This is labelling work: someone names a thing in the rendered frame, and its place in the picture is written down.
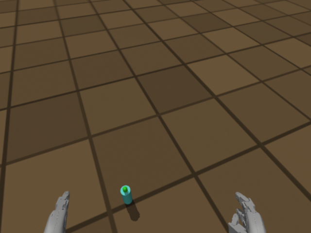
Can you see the left robot hand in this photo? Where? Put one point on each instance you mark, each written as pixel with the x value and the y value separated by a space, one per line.
pixel 58 218

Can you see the bottle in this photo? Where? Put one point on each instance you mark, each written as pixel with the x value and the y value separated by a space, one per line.
pixel 126 194

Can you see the right robot hand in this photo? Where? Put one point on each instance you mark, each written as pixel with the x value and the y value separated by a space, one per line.
pixel 252 221

